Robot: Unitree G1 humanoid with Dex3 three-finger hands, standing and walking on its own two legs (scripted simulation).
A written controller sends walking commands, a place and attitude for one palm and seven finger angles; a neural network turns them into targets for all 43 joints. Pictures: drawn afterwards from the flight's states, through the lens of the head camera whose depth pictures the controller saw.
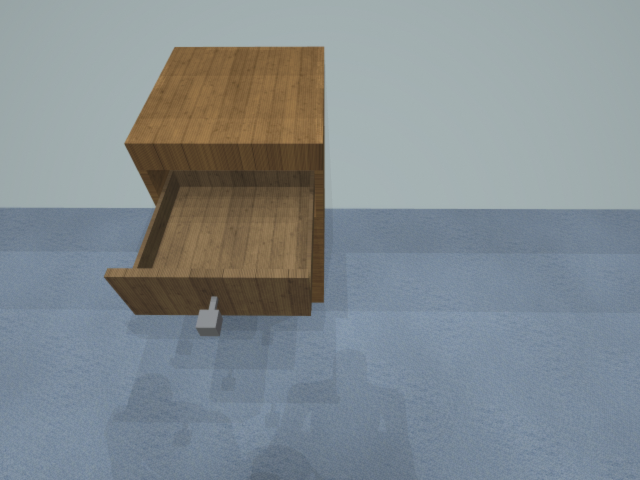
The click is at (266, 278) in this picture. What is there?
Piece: drawer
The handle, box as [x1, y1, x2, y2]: [196, 296, 222, 335]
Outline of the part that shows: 216,296 211,296 208,310 199,310 196,328 200,335 219,335 222,317 219,311 215,309 217,303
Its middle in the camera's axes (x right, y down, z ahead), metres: -0.22 +0.15 +0.77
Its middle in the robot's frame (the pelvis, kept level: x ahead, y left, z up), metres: +0.43 +0.25 -0.22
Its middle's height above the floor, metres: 0.55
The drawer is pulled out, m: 0.30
